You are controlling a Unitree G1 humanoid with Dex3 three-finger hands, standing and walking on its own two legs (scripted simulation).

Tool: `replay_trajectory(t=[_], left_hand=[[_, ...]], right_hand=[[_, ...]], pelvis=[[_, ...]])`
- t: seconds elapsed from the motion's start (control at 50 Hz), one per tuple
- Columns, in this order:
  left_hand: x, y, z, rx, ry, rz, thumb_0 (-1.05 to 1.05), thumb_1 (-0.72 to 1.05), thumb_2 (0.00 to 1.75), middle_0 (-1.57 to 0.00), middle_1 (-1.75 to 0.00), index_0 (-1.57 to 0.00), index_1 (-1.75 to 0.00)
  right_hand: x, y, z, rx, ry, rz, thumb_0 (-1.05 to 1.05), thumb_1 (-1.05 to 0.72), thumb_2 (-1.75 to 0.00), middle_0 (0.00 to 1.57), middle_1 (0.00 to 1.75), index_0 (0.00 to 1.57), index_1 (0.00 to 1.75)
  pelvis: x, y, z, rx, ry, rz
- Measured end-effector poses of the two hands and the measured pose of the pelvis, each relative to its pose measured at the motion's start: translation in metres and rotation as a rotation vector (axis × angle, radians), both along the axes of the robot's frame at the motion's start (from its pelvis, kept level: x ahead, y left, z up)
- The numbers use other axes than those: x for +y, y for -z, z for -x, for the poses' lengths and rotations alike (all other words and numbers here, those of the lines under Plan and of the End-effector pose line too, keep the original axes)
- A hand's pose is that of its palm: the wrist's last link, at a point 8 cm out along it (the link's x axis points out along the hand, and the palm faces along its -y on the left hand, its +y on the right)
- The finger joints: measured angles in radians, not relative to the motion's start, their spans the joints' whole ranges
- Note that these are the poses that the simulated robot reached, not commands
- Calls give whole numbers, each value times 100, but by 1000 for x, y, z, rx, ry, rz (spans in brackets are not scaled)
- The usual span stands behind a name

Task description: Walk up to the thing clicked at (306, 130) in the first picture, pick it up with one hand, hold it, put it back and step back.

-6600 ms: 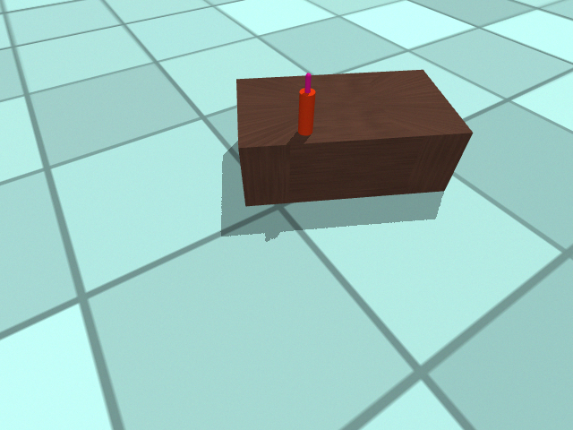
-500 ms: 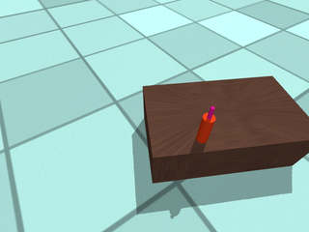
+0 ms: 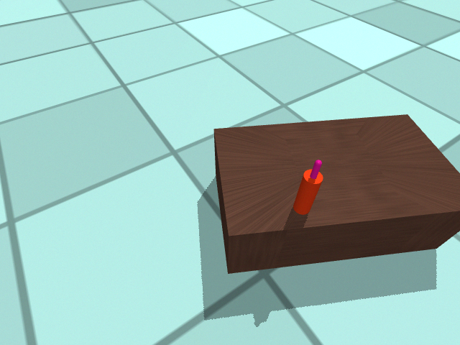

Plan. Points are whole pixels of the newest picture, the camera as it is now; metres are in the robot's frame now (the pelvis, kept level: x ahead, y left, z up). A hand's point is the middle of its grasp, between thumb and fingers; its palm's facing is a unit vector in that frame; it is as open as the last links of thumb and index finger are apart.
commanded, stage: stand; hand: right
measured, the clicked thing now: (309, 186) +0.66 -0.25 -0.29
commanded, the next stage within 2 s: walk up in 0.36 s
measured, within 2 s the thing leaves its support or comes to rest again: neither
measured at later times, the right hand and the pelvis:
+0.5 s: hand out of the picture +0.06 -0.28 -0.15, palm faces +0.00 +0.93 -0.37, open 7.4 cm; pelvis +0.01 -0.02 -0.01, yaw +0 degrees
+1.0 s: hand (407, 308) +0.23 -0.35 -0.15, palm faces -0.18 +0.89 -0.42, open 7.4 cm; pelvis +0.13 -0.08 -0.02, yaw +6 degrees
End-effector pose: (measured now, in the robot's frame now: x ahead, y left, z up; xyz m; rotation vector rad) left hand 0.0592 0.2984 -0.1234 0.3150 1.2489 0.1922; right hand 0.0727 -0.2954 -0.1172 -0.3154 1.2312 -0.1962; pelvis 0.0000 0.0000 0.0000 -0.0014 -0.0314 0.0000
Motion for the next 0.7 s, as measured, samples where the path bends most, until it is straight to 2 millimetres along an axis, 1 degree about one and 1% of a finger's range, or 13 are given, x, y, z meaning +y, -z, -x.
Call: replay_trajectory(t=[0.36, 0.42, 0.46, 0.5, 0.56, 0.6, 0.66, 0.7], left_hand=[[-1, 1, 4, 13, -6, 0, 1, 91, 90, -20, -30, -20, -30], [2, 2, 2, -1, -12, 7, 1, 91, 90, -20, -30, -20, -30], [4, 1, -1, -5, -15, 0, 1, 91, 90, -20, -30, -20, -30], [3, -1, -5, -14, -22, -6, 1, 91, 90, -20, -30, -20, -30], [-3, -7, -11, -25, -21, -16, 1, 91, 90, -20, -30, -20, -29], [-10, -11, -13, -28, -19, -28, 1, 91, 90, -20, -30, -20, -29], [-21, -10, -9, -52, -36, -66, 1, 91, 90, -20, -30, -20, -29], [-31, -10, 2, -47, -71, -79, 1, 91, 90, -20, -30, -20, -29]], right_hand=[[-1, 1, 0, 12, 0, -1, 0, -91, -89, 20, 30, 20, 30], [-5, 0, 2, -19, 5, -2, 0, -91, -89, 20, 30, 20, 30], [-15, -2, 8, -34, 14, 10, 0, -91, -89, 20, 30, 20, 30], [-29, -4, 16, -26, 16, 31, 0, -90, -89, 21, 30, 20, 30], [-56, -5, 25, 7, 20, 61, 0, -90, -89, 21, 30, 20, 30], [-76, -3, 27, 27, 24, 77, 0, -90, -89, 21, 30, 20, 30], [-108, 9, 16, 51, 13, 107, 0, -90, -89, 21, 30, 20, 30], [-118, 11, 1, 58, 8, 115, 1, -91, -89, 20, 30, 20, 30]], pelvis=[[-1, 0, -1, 3, -5, 0], [-4, 3, -3, 0, -5, -7], [-10, 5, -4, 1, -4, -14], [-18, 6, -6, 0, -6, -21], [-33, 8, -12, -6, -7, -28], [-44, 10, -18, -12, -8, -30], [-65, 22, -30, -23, -19, -19], [-74, 24, -38, -28, -31, -10]])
